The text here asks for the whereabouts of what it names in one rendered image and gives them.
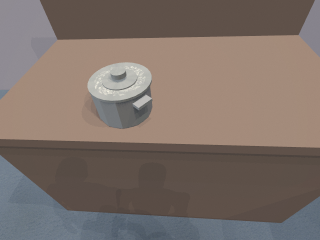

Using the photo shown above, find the pot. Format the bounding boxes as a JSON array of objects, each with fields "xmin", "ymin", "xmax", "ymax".
[{"xmin": 91, "ymin": 87, "xmax": 153, "ymax": 129}]

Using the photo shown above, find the lid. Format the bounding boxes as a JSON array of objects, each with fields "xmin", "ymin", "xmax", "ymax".
[{"xmin": 87, "ymin": 62, "xmax": 152, "ymax": 103}]

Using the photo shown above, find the table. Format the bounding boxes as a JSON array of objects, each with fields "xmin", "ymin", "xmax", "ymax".
[{"xmin": 0, "ymin": 0, "xmax": 320, "ymax": 223}]

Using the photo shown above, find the knob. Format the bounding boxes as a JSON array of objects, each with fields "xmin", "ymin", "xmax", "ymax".
[{"xmin": 110, "ymin": 66, "xmax": 127, "ymax": 80}]

